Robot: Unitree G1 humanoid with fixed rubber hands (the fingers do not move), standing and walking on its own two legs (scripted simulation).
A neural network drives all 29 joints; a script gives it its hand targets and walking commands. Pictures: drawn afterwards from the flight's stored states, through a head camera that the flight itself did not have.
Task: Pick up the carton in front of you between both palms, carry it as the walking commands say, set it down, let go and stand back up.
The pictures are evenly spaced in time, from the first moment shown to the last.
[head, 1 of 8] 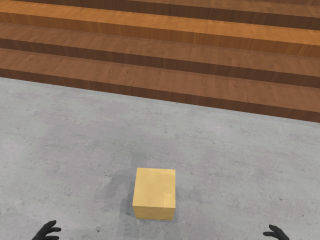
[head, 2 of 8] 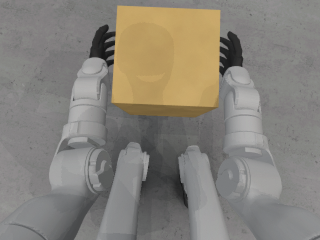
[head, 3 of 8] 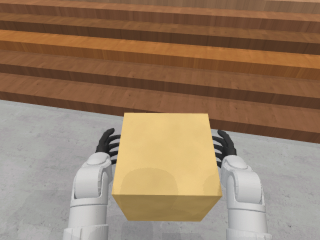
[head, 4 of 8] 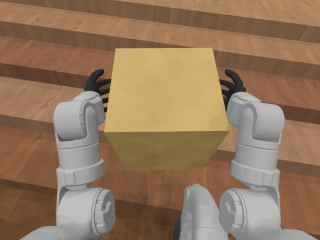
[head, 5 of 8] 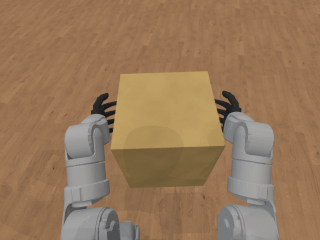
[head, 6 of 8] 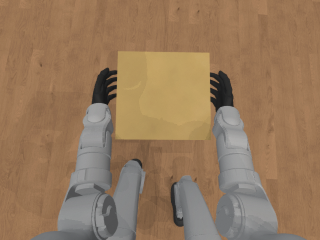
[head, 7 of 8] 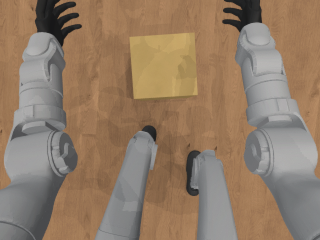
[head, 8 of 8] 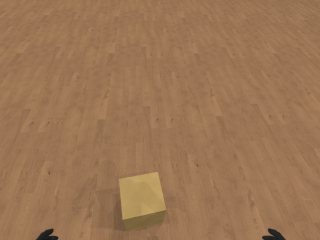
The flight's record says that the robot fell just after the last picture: no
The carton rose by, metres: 1.81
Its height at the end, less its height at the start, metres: +1.05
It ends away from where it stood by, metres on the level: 5.14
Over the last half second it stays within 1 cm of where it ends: yes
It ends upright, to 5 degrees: yes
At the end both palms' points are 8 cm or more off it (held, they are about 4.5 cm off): yes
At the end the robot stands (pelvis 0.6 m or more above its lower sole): yes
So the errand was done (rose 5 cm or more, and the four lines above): yes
